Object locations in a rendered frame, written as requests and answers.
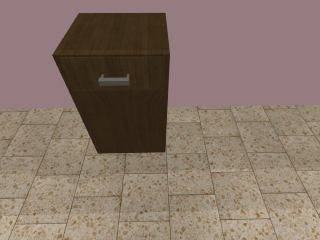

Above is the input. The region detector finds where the drawer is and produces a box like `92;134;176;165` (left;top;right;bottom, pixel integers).
59;56;164;90

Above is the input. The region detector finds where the cabinet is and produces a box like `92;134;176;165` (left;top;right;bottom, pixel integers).
52;13;170;154

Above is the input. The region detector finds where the handle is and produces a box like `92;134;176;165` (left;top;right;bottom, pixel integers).
98;74;130;86

